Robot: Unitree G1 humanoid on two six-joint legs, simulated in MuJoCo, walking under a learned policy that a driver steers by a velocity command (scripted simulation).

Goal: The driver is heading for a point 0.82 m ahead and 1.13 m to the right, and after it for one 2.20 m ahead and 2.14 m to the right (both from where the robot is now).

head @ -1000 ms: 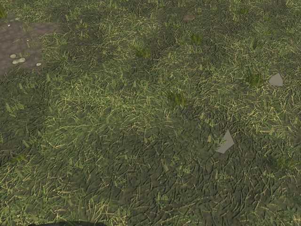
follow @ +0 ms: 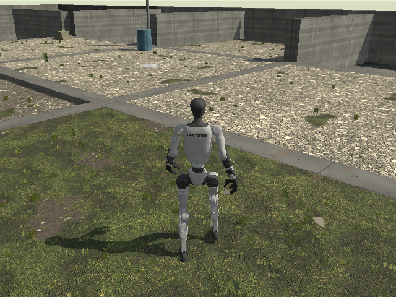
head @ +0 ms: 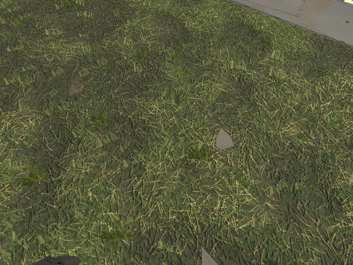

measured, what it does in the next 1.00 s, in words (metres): walks ahead, turning right: right foot, then left foot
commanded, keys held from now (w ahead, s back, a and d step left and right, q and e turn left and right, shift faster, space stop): w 0.16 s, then w+e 0.84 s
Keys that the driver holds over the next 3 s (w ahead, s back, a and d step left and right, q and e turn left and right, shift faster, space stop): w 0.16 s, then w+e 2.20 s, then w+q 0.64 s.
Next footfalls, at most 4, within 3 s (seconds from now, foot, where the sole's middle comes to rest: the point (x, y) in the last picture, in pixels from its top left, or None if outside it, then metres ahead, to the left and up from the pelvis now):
0.12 right None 0.23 -0.14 -0.78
0.60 left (149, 257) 0.51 0.07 -0.78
1.10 right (232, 209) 0.67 -0.28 -0.78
1.60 left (221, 140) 1.03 -0.30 -0.78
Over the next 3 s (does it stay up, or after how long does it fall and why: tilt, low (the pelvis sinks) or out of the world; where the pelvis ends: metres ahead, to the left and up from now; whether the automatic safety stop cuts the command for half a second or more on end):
stays up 1.20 -0.95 0.00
